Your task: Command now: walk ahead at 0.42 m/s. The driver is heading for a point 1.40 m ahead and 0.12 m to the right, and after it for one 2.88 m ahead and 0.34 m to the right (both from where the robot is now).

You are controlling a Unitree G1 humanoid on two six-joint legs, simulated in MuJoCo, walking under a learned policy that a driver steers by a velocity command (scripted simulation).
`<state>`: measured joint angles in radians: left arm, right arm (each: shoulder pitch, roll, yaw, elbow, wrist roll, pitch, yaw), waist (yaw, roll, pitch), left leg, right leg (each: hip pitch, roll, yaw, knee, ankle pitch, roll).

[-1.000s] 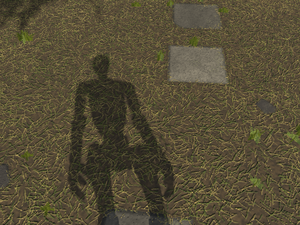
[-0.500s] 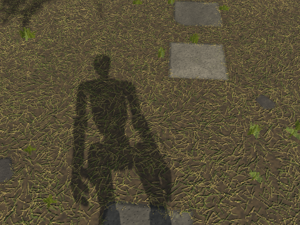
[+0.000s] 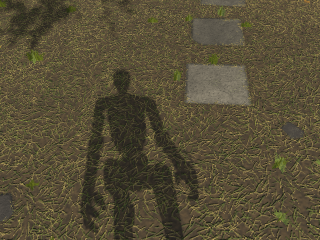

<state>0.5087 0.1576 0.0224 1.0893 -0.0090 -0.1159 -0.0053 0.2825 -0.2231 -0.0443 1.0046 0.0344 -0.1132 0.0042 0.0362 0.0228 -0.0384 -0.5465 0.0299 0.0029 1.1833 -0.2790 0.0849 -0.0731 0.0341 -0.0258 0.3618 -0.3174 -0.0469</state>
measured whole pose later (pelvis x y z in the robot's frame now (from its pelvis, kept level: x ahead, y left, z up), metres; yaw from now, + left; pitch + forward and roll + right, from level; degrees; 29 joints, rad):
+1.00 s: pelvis +0.55 -0.02 +0.00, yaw +0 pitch +2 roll +0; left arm 0.18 0.23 0.05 0.88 0.00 -0.11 -0.04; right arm 0.30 -0.27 -0.04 0.98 0.03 -0.10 0.00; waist -0.01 0.03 0.03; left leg -0.43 0.05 -0.02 1.19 -0.35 0.06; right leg -0.34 0.02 -0.07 0.46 -0.15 -0.06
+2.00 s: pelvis +1.07 -0.01 -0.02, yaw -17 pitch +2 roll +2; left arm 0.06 0.23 0.07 0.77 -0.03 -0.04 -0.06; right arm 0.33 -0.25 -0.08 0.98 0.02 -0.05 -0.03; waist -0.05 -0.02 0.03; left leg 0.10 0.07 0.32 0.41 -0.47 -0.05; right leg -0.53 -0.03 -0.09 0.62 -0.13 -0.13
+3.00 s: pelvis +1.37 -0.16 +0.00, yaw -6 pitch +3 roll +1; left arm 0.21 0.27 0.07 0.75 0.03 -0.02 0.04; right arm 0.16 -0.32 -0.09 0.68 0.01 0.04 -0.02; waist 0.00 0.04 0.00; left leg -0.55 -0.13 -0.13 0.90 -0.42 -0.01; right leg -0.32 0.00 0.04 0.50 -0.23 0.00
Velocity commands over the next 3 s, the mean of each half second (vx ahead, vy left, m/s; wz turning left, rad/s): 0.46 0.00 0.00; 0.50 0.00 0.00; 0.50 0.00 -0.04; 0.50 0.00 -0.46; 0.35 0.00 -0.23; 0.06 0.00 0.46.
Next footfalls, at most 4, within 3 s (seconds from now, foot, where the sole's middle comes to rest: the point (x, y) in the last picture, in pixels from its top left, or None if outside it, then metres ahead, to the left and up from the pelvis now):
0.30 left None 0.35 0.13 -0.78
0.86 right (203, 216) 0.65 -0.11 -0.78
1.44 left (150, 157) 0.96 0.14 -0.78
2.02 right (204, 121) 1.21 -0.15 -0.78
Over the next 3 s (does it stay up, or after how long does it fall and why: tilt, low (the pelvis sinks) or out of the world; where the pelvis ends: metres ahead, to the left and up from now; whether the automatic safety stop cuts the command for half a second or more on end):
stays up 1.37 -0.16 0.00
